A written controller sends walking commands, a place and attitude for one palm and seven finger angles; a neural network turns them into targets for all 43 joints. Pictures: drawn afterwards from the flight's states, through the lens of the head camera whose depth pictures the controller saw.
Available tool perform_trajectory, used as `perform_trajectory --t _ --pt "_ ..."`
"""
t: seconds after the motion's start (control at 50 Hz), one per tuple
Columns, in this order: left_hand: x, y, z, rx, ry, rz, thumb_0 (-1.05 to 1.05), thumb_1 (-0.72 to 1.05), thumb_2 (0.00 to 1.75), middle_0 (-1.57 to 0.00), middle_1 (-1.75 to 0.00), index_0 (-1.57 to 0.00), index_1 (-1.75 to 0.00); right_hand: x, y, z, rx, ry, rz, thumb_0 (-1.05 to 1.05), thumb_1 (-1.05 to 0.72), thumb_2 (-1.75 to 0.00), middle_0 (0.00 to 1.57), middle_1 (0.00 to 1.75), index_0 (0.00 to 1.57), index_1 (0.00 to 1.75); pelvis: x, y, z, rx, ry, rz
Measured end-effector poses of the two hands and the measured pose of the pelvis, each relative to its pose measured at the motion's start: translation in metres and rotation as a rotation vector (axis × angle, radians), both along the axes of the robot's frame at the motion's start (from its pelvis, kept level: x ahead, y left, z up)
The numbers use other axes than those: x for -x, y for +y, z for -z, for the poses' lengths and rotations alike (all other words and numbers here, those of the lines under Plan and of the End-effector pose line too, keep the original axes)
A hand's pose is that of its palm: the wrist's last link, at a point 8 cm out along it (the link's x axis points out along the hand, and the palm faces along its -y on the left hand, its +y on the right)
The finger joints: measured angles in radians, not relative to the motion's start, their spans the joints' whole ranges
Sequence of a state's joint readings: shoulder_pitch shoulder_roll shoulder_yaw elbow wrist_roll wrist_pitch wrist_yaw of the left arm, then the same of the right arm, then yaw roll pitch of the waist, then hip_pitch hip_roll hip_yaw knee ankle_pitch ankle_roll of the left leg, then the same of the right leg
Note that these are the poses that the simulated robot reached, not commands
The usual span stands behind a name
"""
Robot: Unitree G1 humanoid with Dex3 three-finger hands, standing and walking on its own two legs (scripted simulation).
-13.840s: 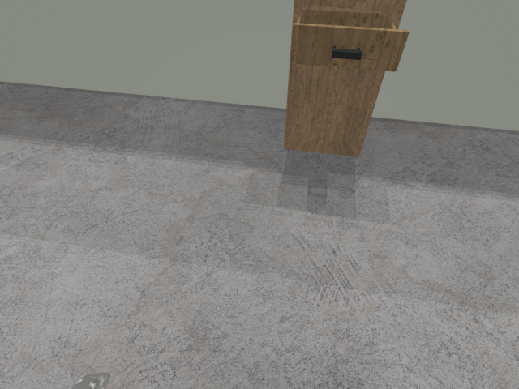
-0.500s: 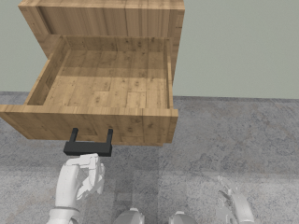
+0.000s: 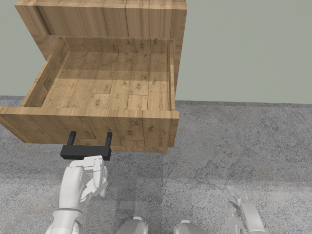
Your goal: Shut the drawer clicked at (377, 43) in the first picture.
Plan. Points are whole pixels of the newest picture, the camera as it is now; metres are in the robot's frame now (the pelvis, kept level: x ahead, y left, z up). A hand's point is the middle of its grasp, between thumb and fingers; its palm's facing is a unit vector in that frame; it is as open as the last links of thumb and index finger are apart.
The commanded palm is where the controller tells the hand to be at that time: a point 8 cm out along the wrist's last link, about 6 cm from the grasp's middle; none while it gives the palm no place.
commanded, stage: push the drawer shut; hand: left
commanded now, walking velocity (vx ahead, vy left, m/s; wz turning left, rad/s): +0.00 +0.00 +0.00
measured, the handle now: (88, 144) +0.31 +0.18 +0.06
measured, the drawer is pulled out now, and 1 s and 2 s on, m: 0.29 0.18 0.05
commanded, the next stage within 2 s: none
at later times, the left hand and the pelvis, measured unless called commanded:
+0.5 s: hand (107, 156) +0.29 +0.13 +0.06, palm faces +0.01 -1.00 -0.07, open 3.4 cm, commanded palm +0.27 +0.19 +0.06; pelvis +0.00 -0.02 +0.01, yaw +0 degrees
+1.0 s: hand (111, 133) +0.35 +0.13 +0.06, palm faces +0.02 -1.00 -0.05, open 3.3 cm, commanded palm +0.34 +0.19 +0.06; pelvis -0.01 +0.00 +0.01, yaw +0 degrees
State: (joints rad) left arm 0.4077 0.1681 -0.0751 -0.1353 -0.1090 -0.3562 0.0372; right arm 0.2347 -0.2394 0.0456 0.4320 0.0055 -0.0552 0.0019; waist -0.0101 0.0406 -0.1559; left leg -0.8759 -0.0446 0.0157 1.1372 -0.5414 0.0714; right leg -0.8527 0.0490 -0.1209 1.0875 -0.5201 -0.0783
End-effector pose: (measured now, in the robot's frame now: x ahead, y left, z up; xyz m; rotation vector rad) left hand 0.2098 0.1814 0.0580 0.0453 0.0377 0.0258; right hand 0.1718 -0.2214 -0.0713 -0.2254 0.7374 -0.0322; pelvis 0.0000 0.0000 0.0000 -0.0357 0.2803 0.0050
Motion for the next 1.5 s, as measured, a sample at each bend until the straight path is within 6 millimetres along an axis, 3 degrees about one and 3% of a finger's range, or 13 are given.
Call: perform_trajectory --t 0.18,0.58,1.0,1.5 --pt "-0.012 -0.001 -0.002 -0.008 -0.010 -0.007 0.05 0.88 0.94 -1.40 -1.60 -1.40 -1.60 0.005 -0.015 0.003 0.007 0.016 0.004 0.01 -0.90 -0.90 0.20 0.30 0.20 0.30 0.000 -0.009 -0.003 -0.006 -0.006 -0.007" --pt "-0.064 0.007 -0.003 -0.013 -0.020 0.014 0.05 0.83 0.91 -1.40 -1.60 -1.40 -1.60 0.023 -0.035 0.002 0.020 0.069 0.058 0.01 -0.90 -0.90 0.20 0.30 0.20 0.30 0.003 -0.017 -0.013 -0.018 -0.013 0.003" --pt "-0.117 0.007 0.000 0.000 -0.039 0.011 0.04 0.84 0.91 -1.40 -1.60 -1.40 -1.60 0.050 -0.020 0.013 0.022 0.179 0.083 0.01 -0.90 -0.90 0.20 0.30 0.20 0.30 0.005 0.001 -0.013 -0.011 0.001 0.011" --pt "-0.181 0.015 0.000 0.003 -0.040 0.000 0.03 0.76 0.87 -1.40 -1.60 -1.41 -1.60 0.105 -0.024 0.020 0.052 0.335 0.163 0.00 -0.90 -0.90 0.20 0.30 0.20 0.30 0.010 0.009 -0.011 -0.001 0.032 0.024"
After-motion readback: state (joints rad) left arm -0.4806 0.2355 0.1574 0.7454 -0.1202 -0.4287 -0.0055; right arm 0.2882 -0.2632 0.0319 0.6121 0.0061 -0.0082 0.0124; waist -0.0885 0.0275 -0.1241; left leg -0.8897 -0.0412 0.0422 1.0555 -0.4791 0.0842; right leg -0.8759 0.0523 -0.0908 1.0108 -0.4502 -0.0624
